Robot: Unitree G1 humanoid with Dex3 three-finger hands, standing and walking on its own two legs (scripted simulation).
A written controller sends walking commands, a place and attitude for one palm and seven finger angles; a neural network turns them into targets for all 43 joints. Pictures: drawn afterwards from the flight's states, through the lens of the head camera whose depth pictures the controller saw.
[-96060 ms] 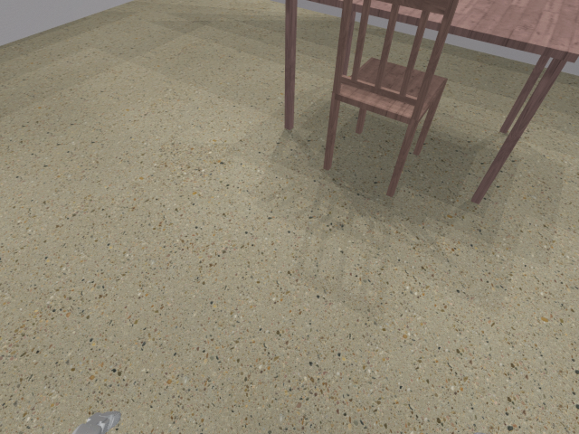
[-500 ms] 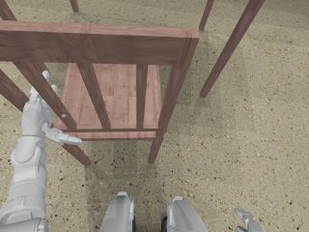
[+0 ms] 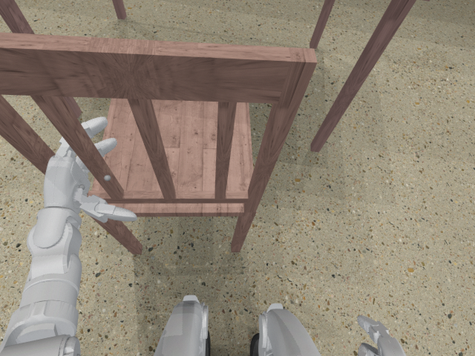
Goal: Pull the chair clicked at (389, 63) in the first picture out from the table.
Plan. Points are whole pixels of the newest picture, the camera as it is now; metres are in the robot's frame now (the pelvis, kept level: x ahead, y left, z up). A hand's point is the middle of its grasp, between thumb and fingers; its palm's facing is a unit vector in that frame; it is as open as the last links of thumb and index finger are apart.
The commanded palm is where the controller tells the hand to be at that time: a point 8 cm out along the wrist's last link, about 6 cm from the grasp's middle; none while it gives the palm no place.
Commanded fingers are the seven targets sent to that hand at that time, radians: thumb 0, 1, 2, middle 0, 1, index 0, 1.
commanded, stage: hook a spindle and tug to test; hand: left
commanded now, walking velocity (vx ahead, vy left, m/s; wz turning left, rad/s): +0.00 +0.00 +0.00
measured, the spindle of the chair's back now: (158, 158) +0.43 +0.14 +0.02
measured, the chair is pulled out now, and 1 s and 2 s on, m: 0.34 0.38 0.46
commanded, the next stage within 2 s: step backward, pulling the chair out in 1.12 s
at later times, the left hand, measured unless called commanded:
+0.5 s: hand (105, 176) +0.39 +0.23 +0.01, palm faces +0.06 -1.00 -0.02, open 5.7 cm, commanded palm +0.36 +0.25 +0.02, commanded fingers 0.00 0.90 0.90 -0.50 -1.45 -0.50 -1.45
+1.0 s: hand (113, 200) +0.35 +0.20 +0.01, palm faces +0.06 -1.00 -0.03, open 5.4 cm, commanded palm +0.33 +0.25 +0.02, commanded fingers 0.00 0.90 0.90 -0.50 -1.45 -0.50 -1.45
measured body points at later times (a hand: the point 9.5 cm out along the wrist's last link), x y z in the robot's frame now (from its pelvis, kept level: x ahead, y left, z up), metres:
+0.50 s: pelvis +0.01 +0.01 +0.00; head +0.14 +0.04 +0.43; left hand +0.38 +0.28 +0.02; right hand +0.12 -0.26 -0.10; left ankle +0.03 +0.08 -0.63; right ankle +0.01 -0.13 -0.63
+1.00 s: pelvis +0.01 +0.00 +0.00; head +0.13 +0.03 +0.44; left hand +0.34 +0.26 +0.02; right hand +0.16 -0.25 -0.10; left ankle +0.03 +0.08 -0.63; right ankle +0.01 -0.13 -0.63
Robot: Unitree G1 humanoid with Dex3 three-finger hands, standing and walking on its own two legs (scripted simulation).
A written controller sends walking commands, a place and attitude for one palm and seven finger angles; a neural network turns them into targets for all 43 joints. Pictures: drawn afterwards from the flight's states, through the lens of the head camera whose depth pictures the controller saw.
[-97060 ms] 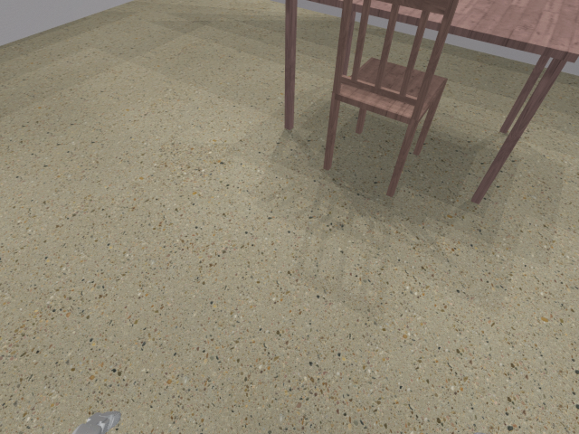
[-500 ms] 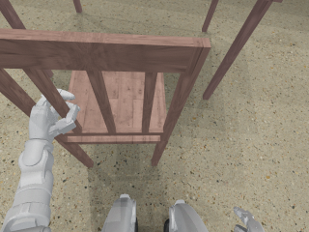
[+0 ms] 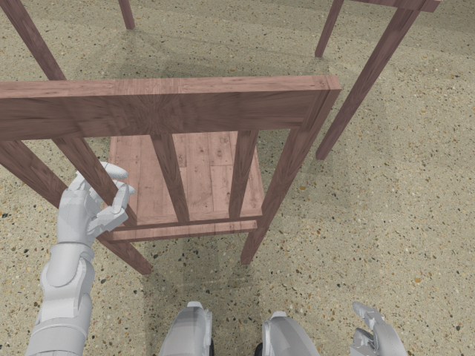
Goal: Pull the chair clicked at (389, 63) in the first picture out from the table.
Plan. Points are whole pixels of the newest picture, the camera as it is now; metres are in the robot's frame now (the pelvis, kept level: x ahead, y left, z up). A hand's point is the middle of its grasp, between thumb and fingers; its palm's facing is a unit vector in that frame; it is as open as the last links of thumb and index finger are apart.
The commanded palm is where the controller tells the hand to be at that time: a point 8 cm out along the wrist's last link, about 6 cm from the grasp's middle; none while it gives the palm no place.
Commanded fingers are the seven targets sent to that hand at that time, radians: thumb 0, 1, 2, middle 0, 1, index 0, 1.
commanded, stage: hook a spindle and tug to test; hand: left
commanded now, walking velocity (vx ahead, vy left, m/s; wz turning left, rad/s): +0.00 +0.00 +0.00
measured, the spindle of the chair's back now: (175, 185) +0.38 +0.12 +0.02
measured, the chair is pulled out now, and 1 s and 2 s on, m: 0.38 0.46 0.57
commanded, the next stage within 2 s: step backward, pulling the chair out in 0.12 s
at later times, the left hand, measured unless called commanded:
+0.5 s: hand (124, 207) +0.34 +0.19 +0.02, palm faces +0.22 -0.97 -0.13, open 5.4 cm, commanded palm +0.31 +0.24 +0.02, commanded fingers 0.00 0.90 0.90 -0.50 -1.45 -0.50 -1.45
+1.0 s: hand (139, 262) +0.25 +0.15 +0.03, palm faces +0.19 -0.97 -0.16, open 5.3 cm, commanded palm +0.24 +0.20 +0.03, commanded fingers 0.00 0.90 0.90 -0.50 -1.45 -0.50 -1.45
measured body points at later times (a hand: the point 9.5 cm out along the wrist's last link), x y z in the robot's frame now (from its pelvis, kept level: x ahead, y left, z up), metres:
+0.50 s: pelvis +0.01 -0.01 +0.08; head +0.08 +0.01 +0.52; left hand +0.32 +0.24 +0.04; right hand +0.11 -0.27 -0.03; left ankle +0.02 +0.07 -0.63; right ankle +0.00 -0.13 -0.63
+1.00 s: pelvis -0.06 -0.02 +0.09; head +0.00 -0.03 +0.54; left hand +0.24 +0.20 +0.04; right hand +0.03 -0.28 -0.04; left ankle +0.02 +0.08 -0.63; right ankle +0.00 -0.13 -0.63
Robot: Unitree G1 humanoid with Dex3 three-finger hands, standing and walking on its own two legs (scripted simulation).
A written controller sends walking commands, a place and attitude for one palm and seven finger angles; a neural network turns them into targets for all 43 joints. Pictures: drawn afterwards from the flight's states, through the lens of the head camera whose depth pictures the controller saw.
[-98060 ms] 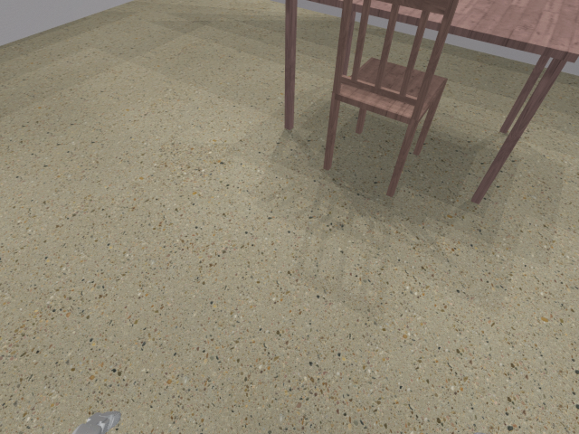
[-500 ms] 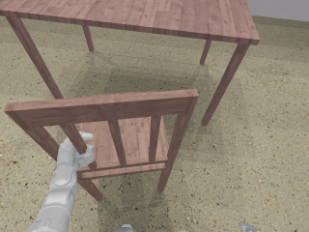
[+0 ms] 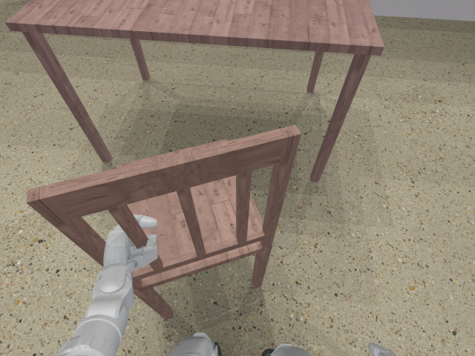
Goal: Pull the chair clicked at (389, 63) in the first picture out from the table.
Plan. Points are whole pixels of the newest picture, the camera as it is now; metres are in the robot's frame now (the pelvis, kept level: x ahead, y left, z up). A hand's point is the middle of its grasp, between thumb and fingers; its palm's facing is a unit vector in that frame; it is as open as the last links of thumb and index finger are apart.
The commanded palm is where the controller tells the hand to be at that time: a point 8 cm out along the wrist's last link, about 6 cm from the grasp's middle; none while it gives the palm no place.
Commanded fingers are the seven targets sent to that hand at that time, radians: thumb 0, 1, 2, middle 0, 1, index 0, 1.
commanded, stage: step backward, pulling the chair out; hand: left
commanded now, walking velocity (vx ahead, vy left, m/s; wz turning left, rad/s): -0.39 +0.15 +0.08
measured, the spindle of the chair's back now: (193, 225) +0.36 +0.11 -0.07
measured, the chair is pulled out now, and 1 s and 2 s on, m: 0.46 0.57 0.63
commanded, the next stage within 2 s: none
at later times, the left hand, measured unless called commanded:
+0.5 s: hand (148, 274) +0.26 +0.18 -0.07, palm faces +0.18 -0.97 -0.17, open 5.4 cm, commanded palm +0.23 +0.23 -0.06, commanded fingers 0.00 0.90 0.90 -0.50 -1.45 -0.50 -1.45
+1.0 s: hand (142, 311) +0.20 +0.17 -0.07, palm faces +0.18 -0.97 -0.17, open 5.4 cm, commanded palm +0.16 +0.22 -0.06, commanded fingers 0.00 0.90 0.90 -0.50 -1.45 -0.50 -1.45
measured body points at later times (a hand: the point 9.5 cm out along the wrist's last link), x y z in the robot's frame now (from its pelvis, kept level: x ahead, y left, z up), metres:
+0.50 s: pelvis -0.06 +0.00 -0.01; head +0.00 +0.00 +0.44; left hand +0.25 +0.23 -0.05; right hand +0.04 -0.25 -0.13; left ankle -0.01 +0.14 -0.72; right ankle +0.03 -0.11 -0.72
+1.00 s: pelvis -0.14 -0.01 +0.00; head -0.05 +0.00 +0.44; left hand +0.19 +0.22 -0.05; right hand -0.02 -0.25 -0.12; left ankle -0.07 +0.13 -0.72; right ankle -0.10 -0.13 -0.72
